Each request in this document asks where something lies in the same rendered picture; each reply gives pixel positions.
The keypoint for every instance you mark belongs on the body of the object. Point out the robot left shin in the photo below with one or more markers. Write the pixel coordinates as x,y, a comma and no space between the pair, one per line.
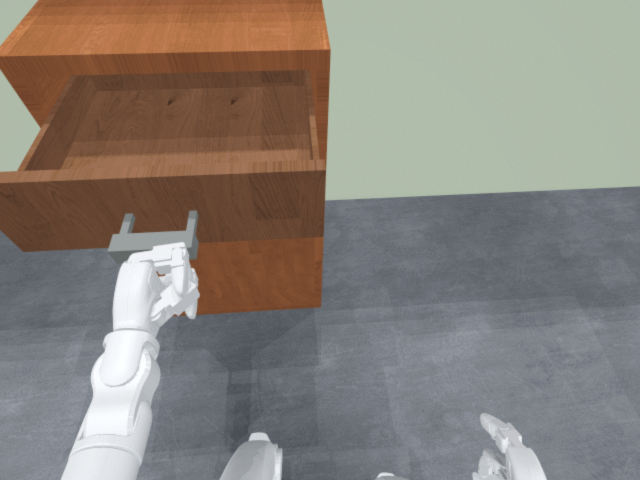
259,436

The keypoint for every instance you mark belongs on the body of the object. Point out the left robot thigh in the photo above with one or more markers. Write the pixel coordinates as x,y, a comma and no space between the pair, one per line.
255,460

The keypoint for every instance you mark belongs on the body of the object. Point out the right robot hand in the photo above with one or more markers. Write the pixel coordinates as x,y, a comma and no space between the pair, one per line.
520,462

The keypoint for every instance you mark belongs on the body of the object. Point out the handle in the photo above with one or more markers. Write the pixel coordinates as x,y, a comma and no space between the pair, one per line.
126,243

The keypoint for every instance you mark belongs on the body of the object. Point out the cabinet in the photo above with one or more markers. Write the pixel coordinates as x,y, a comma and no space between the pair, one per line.
61,38

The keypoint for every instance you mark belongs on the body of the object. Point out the robot left forearm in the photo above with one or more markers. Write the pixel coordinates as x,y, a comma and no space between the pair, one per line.
112,439

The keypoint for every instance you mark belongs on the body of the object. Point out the left robot hand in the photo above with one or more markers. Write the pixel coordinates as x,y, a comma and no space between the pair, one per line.
138,287

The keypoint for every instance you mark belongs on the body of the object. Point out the drawer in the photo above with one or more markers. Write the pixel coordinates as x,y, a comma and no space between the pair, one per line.
241,148

